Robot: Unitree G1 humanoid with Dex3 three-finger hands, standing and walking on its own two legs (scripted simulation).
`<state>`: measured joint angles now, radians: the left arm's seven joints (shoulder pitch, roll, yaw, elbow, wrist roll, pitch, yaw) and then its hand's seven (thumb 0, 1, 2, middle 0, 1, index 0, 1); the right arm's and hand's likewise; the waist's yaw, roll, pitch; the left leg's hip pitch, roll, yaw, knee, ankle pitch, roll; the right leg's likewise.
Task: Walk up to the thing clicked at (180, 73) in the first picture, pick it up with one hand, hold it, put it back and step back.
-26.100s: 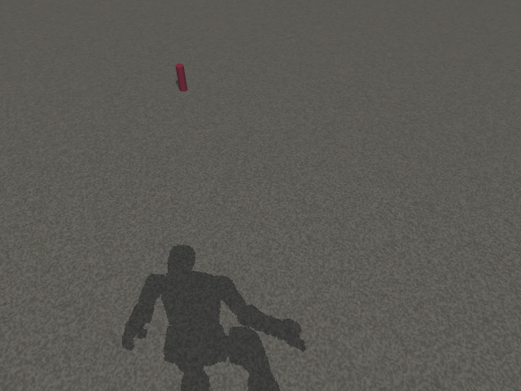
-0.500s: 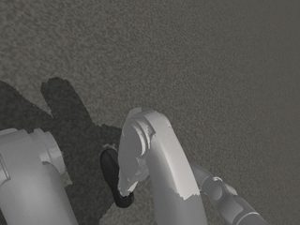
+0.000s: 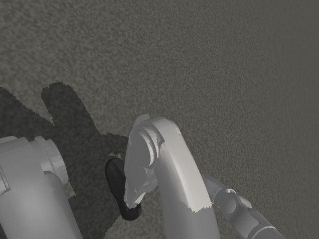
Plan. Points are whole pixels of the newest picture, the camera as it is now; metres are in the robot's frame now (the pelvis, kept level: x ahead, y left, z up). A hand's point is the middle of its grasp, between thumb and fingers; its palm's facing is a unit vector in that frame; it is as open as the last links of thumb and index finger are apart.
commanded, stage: withdraw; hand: left
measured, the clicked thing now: out of the picture +0.43 +0.28 -0.20
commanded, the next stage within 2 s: rise in 0.34 s
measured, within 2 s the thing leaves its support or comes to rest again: rests again in 0.68 s
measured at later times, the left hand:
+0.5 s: hand out of the picture +0.41 +0.36 -0.09, palm faces +0.30 -0.95 -0.06, open 16.0 cm
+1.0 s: hand out of the picture +0.29 +0.38 +0.05, palm faces +0.34 -0.81 -0.47, open 17.4 cm
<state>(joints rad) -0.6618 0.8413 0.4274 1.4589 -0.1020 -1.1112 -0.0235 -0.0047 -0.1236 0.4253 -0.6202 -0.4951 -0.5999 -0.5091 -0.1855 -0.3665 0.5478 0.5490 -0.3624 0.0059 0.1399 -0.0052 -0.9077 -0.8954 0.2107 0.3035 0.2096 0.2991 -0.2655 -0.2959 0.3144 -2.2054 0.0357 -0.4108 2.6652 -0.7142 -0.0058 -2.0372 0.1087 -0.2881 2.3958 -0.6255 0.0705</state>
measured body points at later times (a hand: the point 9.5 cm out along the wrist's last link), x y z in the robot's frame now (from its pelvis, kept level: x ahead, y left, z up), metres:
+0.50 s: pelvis +0.00 +0.00 +0.02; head +0.19 +0.18 +0.38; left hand +0.38 +0.41 -0.08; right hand +0.20 -0.23 -0.03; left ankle +0.08 +0.12 -0.25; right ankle +0.14 -0.12 -0.25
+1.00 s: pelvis +0.02 -0.02 +0.13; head +0.20 +0.07 +0.53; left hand +0.27 +0.42 +0.08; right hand +0.21 -0.23 +0.00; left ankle +0.08 +0.12 -0.25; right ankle +0.14 -0.12 -0.25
